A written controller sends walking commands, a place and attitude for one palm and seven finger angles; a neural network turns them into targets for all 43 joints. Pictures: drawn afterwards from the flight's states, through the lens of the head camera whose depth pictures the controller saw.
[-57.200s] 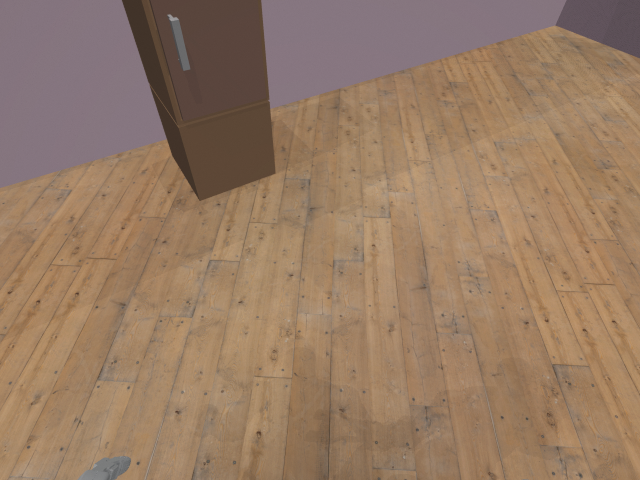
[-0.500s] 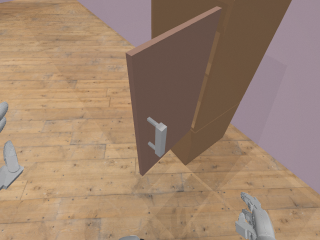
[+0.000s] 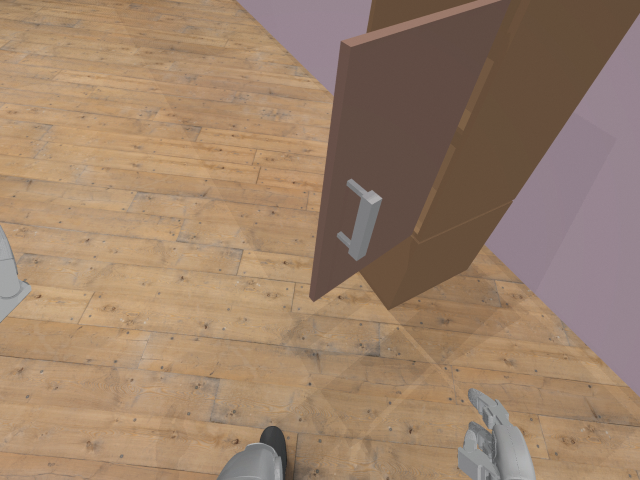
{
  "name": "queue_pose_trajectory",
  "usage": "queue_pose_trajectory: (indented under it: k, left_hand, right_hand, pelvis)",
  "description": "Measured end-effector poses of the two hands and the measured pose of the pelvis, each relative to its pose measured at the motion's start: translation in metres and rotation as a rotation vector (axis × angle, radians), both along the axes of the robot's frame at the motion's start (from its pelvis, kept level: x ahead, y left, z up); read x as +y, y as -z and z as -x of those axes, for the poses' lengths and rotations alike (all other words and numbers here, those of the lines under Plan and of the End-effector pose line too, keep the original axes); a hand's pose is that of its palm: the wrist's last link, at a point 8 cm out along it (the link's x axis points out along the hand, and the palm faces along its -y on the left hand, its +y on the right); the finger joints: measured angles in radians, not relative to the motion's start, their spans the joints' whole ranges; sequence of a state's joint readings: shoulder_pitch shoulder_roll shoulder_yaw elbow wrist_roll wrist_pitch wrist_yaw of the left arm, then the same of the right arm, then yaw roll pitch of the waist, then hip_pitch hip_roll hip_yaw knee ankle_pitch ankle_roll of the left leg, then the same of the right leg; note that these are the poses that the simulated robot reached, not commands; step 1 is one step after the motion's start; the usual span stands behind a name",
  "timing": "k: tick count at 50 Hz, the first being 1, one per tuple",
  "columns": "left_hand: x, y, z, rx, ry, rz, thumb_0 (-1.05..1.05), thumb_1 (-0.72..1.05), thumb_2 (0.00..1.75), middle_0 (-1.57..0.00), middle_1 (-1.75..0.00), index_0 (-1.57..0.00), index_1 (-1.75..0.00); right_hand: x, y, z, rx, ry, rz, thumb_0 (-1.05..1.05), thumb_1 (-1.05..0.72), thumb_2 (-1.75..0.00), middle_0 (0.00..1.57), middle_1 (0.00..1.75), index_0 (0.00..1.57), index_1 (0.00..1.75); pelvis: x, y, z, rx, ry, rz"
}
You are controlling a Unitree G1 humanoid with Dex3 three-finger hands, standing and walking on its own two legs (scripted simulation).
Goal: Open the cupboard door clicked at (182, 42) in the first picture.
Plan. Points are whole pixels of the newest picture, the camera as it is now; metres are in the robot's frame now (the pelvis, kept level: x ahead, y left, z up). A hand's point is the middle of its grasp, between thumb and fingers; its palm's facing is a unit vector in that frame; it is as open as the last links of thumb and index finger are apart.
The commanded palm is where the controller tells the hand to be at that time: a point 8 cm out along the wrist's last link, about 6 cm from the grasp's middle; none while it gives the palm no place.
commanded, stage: step back with the hand held close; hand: left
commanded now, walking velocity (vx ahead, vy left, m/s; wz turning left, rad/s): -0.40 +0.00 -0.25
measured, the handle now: (355, 220) +0.54 -0.04 -0.04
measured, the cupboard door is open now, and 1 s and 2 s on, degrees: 100 100 100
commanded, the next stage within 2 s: stop stepping back and stand still in 0.02 s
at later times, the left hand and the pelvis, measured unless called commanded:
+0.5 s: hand out of the picture +0.11 +0.25 +0.20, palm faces +0.12 -0.89 -0.45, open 7.4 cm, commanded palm +0.06 +0.32 +0.20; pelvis -0.13 +0.05 +0.04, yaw -11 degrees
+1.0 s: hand out of the picture +0.07 +0.27 +0.19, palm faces +0.29 -0.86 -0.43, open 7.4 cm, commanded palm +0.02 +0.33 +0.20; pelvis -0.18 +0.06 +0.01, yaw -11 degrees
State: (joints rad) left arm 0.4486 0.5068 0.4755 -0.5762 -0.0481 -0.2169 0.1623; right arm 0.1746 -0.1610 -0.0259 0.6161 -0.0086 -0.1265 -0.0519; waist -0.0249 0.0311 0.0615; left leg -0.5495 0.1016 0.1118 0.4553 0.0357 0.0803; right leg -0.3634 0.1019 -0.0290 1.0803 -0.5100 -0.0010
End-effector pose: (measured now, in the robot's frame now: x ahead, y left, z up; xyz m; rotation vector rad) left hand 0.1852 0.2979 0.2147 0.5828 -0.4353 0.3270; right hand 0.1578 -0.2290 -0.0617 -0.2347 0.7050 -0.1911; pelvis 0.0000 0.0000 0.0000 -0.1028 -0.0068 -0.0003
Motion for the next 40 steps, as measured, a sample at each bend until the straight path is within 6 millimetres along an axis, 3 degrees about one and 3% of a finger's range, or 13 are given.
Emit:
queue_pose_trajectory:
  k: [5,7,10,13,18,21,25,29,32,34,36,40]
  left_hand:
    - [0.006,0.011,0.058,0.008,-0.056,-0.017,0.01,0.89,0.90,-0.21,-0.30,-0.21,-0.30]
    - [0.008,0.016,0.072,0.018,-0.072,0.026,0.01,0.89,0.90,-0.21,-0.30,-0.21,-0.30]
    - [0.015,0.012,0.078,0.012,-0.066,0.101,0.02,0.89,0.90,-0.21,-0.30,-0.22,-0.30]
    - [0.025,0.011,0.068,-0.022,-0.022,0.142,0.01,0.89,0.90,-0.21,-0.30,-0.21,-0.30]
    - [0.031,0.014,0.051,0.039,0.067,0.151,0.02,0.89,0.90,-0.21,-0.30,-0.21,-0.30]
    - [0.018,0.013,0.064,0.112,0.157,0.123,0.02,0.89,0.90,-0.20,-0.30,-0.21,-0.30]
    - [0.002,0.001,0.100,0.180,0.250,0.067,0.02,0.89,0.90,-0.21,-0.30,-0.21,-0.30]
    - [0.006,-0.019,0.132,0.177,0.215,-0.025,0.02,0.89,0.90,-0.22,-0.30,-0.22,-0.30]
    - [0.016,-0.025,0.150,0.141,0.124,-0.095,0.02,0.89,0.90,-0.22,-0.30,-0.22,-0.30]
    - [0.019,-0.019,0.161,0.116,0.085,-0.098,0.01,0.89,0.90,-0.21,-0.30,-0.22,-0.30]
    - [0.022,-0.014,0.167,0.115,0.063,-0.047,0.01,0.89,0.90,-0.21,-0.30,-0.22,-0.30]
    - [0.023,0.006,0.171,0.134,0.029,0.081,0.01,0.89,0.90,-0.21,-0.30,-0.21,-0.30]
  right_hand:
    - [0.010,0.012,0.009,-0.061,-0.058,-0.030,0.01,-0.90,-0.90,0.20,0.30,0.21,0.30]
    - [0.013,0.016,0.020,-0.031,-0.073,-0.024,0.01,-0.90,-0.90,0.20,0.30,0.21,0.30]
    - [0.023,0.006,0.045,0.019,-0.049,-0.018,0.01,-0.90,-0.90,0.20,0.29,0.21,0.30]
    - [0.030,-0.006,0.066,-0.016,-0.008,0.016,0.01,-0.90,-0.90,0.20,0.30,0.21,0.30]
    - [0.040,-0.026,0.116,-0.067,0.067,0.003,0.01,-0.90,-0.90,0.20,0.30,0.21,0.30]
    - [0.042,-0.038,0.155,-0.056,0.118,-0.006,0.01,-0.90,-0.90,0.20,0.30,0.21,0.30]
    - [0.037,-0.044,0.203,0.013,0.180,0.007,0.01,-0.90,-0.90,0.21,0.30,0.21,0.30]
    - [0.029,-0.034,0.238,0.077,0.212,0.021,0.01,-0.90,-0.90,0.20,0.30,0.21,0.30]
    - [0.022,-0.014,0.251,0.080,0.204,0.012,0.01,-0.90,-0.90,0.20,0.30,0.20,0.30]
    - [0.015,0.006,0.258,0.076,0.191,0.005,0.01,-0.90,-0.90,0.20,0.30,0.20,0.30]
    - [0.013,0.016,0.267,0.104,0.195,-0.013,0.01,-0.90,-0.90,0.20,0.29,0.20,0.30]
    - [0.016,0.015,0.281,0.104,0.231,-0.041,0.01,-0.90,-0.90,0.20,0.29,0.20,0.30]
  pelvis:
    - [0.002,0.018,0.038,0.045,0.059,-0.073]
    - [0.011,0.014,0.049,0.016,0.094,-0.076]
    - [0.023,-0.002,0.052,0.004,0.111,-0.101]
    - [0.036,-0.004,0.060,0.005,0.114,-0.081]
    - [0.050,-0.016,0.101,-0.034,0.139,-0.062]
    - [0.053,-0.026,0.117,-0.035,0.168,-0.047]
    - [0.054,-0.037,0.131,-0.012,0.197,-0.045]
    - [0.053,-0.040,0.149,0.003,0.192,-0.050]
    - [0.050,-0.026,0.169,0.009,0.177,-0.101]
    - [0.053,-0.011,0.184,0.005,0.206,-0.120]
    - [0.054,-0.011,0.189,-0.010,0.207,-0.103]
    - [0.051,-0.018,0.184,-0.016,0.200,-0.130]
